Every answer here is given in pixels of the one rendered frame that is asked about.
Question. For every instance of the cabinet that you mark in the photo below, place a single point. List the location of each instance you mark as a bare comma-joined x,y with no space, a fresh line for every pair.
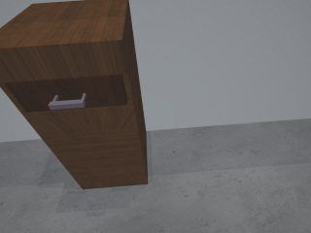
101,146

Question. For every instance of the handle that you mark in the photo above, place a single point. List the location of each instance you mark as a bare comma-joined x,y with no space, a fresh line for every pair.
67,104

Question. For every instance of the drawer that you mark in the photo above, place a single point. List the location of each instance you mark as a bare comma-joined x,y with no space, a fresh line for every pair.
101,91

